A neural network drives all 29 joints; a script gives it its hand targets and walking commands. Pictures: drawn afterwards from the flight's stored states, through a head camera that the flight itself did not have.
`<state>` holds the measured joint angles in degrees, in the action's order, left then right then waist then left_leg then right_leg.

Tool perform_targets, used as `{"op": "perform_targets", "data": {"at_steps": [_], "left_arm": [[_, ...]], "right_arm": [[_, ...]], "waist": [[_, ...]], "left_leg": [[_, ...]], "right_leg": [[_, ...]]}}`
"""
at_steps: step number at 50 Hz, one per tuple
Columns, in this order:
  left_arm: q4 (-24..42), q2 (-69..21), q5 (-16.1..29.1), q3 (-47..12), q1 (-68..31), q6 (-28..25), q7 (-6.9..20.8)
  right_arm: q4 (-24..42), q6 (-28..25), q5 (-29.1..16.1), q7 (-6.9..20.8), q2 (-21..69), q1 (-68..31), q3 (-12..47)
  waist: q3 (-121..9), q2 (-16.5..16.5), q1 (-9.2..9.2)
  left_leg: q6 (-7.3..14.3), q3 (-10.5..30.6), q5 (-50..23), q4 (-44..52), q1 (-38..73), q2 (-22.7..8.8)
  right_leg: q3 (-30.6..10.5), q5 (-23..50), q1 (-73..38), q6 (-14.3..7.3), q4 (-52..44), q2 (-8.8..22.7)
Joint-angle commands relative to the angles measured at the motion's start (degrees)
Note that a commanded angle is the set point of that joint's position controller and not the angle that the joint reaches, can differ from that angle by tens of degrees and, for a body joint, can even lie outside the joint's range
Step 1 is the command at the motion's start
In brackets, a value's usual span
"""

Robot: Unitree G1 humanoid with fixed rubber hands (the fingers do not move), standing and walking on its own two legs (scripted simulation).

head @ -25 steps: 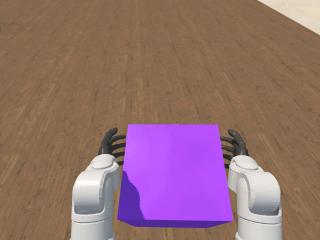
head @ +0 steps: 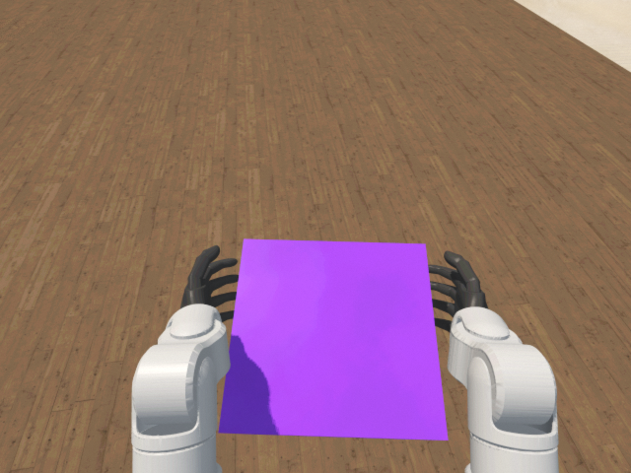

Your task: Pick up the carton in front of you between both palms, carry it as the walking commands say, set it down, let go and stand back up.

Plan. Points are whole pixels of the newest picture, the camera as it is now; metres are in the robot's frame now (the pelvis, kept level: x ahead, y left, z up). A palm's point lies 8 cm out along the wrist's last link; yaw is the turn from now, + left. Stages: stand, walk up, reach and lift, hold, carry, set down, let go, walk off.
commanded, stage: carry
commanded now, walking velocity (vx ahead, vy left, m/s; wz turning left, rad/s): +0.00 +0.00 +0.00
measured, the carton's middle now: (329, 351) +0.28 +0.01 +0.00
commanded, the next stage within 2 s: none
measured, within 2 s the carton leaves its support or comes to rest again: neither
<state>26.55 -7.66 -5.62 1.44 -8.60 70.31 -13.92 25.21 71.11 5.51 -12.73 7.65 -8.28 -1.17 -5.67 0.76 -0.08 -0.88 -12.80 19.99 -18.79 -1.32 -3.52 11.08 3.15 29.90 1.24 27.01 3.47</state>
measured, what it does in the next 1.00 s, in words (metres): walks ahead: right foot, then left foot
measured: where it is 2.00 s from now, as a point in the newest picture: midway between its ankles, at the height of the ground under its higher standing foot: outside the picture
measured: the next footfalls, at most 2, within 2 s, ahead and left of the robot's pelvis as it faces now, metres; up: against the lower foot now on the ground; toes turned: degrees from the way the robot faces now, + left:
right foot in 0.02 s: +0.19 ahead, -0.10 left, +0.00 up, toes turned +17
left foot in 0.22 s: +0.10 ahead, +0.12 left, +0.00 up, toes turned +4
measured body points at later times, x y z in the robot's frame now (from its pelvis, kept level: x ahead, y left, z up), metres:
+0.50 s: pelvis +0.15 +0.00 -0.01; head +0.12 +0.00 +0.44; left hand +0.42 +0.16 +0.10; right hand +0.43 -0.14 +0.09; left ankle +0.06 +0.11 -0.74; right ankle +0.16 -0.10 -0.74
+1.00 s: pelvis +0.13 +0.01 -0.01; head +0.10 +0.01 +0.44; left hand +0.40 +0.17 +0.10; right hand +0.41 -0.13 +0.09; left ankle +0.06 +0.11 -0.74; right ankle +0.16 -0.10 -0.74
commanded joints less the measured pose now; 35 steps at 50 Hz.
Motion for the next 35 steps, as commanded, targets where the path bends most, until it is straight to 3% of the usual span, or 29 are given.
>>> {"op": "perform_targets", "data": {"at_steps": [1, 2, 3, 4, 5, 6, 7, 10, 12, 13, 14, 15, 17, 20, 27, 35], "left_arm": [[1.9, -52.6, 20.9, -33.1, -18.4, 1.7, 14.4], [1.5, -51.5, 20.6, -32.2, -18.9, 2.3, 14.6], [-0.2, -50.9, 20.1, -31.3, -18.1, 2.6, 14.6], [-1.9, -51.6, 20.0, -30.5, -15.7, 2.3, 14.7], [-2.0, -53.2, 20.0, -30.0, -16.0, 1.8, 14.9], [-2.1, -55.4, 20.1, -29.7, -17.0, 1.3, 15.3], [-1.8, -57.9, 20.3, -29.7, -18.9, 0.7, 15.7], [-1.2, -61.5, 20.9, -30.0, -20.9, -0.7, 16.9], [-0.4, -61.6, 21.2, -30.8, -21.6, -1.1, 17.2], [0.1, -61.4, 21.5, -31.4, -22.6, -1.1, 17.2], [0.4, -60.7, 21.6, -31.6, -22.7, -0.9, 17.0], [0.3, -59.9, 21.6, -31.8, -22.7, -0.5, 16.7], [-1.3, -57.4, 20.8, -31.3, -20.4, 0.4, 16.2], [-4.0, -55.3, 19.3, -30.4, -19.1, 1.2, 15.8], [-3.4, -58.4, 20.6, -30.9, -23.5, 0.7, 15.8], [-2.1, -58.8, 20.9, -31.2, -22.6, 0.3, 15.6]], "right_arm": [[5.3, 0.2, -19.5, 13.5, 50.1, -20.1, 30.3], [5.2, 0.9, -19.7, 13.3, 49.0, -21.0, 30.4], [5.2, 1.6, -20.7, 13.1, 49.1, -22.1, 30.9], [5.5, 2.0, -21.0, 13.2, 49.7, -22.0, 31.7], [4.8, 1.9, -21.4, 13.5, 51.7, -22.9, 32.8], [4.5, 1.5, -22.0, 14.0, 54.0, -24.0, 33.6], [4.7, 1.0, -22.5, 14.3, 56.3, -25.9, 34.2], [4.3, -0.9, -22.3, 14.6, 60.1, -26.3, 34.7], [4.7, -1.7, -21.6, 14.4, 60.8, -25.7, 34.3], [5.1, -1.7, -21.3, 14.3, 60.7, -26.0, 34.1], [5.4, -1.5, -21.2, 14.1, 59.9, -26.3, 33.7], [5.1, -1.2, -20.9, 14.0, 58.9, -26.2, 33.3], [2.2, -0.3, -20.3, 14.0, 56.7, -23.1, 32.0], [-1.7, 0.5, -19.5, 14.4, 54.6, -21.1, 30.2], [-1.1, -0.2, -20.8, 14.5, 57.7, -25.4, 30.3], [0.8, -0.7, -20.9, 14.1, 57.9, -24.8, 30.8]], "waist": [[-11.4, -6.9, -0.06], [-14.8, -0.9, 0.00], [-21.2, 8.6, -0.78], [-23.4, 11.2, -1.05], [-22.3, 10.2, -0.90], [-22.0, 8.5, -0.64], [-19.1, 9.0, -0.51], [-21.2, 7.6, -0.17], [-20.9, 4.9, 0.16], [-19.4, 3.4, 0.08], [-18.3, 1.2, -0.23], [-17.3, -0.8, -0.23], [-17.6, -1.7, -0.07], [-17.7, -2.3, 0.06], [-16.6, -2.7, 0.16], [-17.3, -1.7, 0.17]], "left_leg": [[-0.3, -2.0, -38.3, -12.1, -2.9, -6.6], [-2.4, -0.6, -22.6, -19.5, -9.5, -4.7], [-3.5, 3.6, -1.2, -28.0, -20.0, -2.1], [-3.3, 6.8, 13.4, -31.0, -23.2, 0.1], [-2.3, 9.2, 15.5, -29.9, -23.6, -0.6], [-1.1, 10.2, 15.7, -22.9, -21.4, -1.1], [-0.6, 9.5, 15.6, -16.9, -19.2, -1.2], [0.0, 6.4, 2.1, -9.2, -11.7, -0.1], [-0.2, 6.4, -8.5, -4.1, -7.9, -2.0], [-0.6, 8.1, -9.8, -2.6, -7.7, -4.0], [-0.6, 10.3, -14.8, -3.9, -8.5, -6.6], [-0.5, 9.8, -19.3, -6.4, -8.6, -6.9], [-0.4, 9.3, -25.7, -8.5, -8.8, -6.7], [-0.3, 9.2, -34.4, -10.5, -8.3, -6.1], [-0.1, 9.0, -38.5, -11.0, -7.2, -6.2], [0.5, 9.0, -32.4, -10.9, -7.3, -6.0]], "right_leg": [[2.3, 11.9, -21.9, -0.1, -9.8, -1.2], [-6.1, 32.6, -31.8, -1.3, -4.6, 7.6], [-16.9, 50.8, -46.1, -8.8, 1.2, 17.9], [-20.8, 46.1, -46.3, -12.7, -1.9, 19.2], [-19.9, 36.7, -43.3, -12.5, -4.8, 18.5], [-17.5, 24.6, -39.1, -10.9, -7.3, 16.9], [-15.3, 19.9, -35.0, -8.6, -8.3, 15.2], [-10.3, 2.5, -29.3, -6.8, -8.9, 12.0], [-6.7, -2.5, -25.3, -5.4, -7.6, 10.0], [-5.9, -3.0, -24.5, -4.7, -6.1, 9.0], [-5.2, 0.1, -24.1, -3.9, -3.8, 7.5], [-5.5, 6.2, -23.8, -3.6, -2.0, 7.1], [-5.6, 15.1, -24.5, -3.5, 1.8, 7.2], [-5.2, 20.7, -23.2, -3.4, 5.2, 6.9], [-4.6, 15.4, -20.7, -2.4, 6.4, 5.9], [-5.0, 11.6, -21.5, -2.7, 5.9, 6.2]]}}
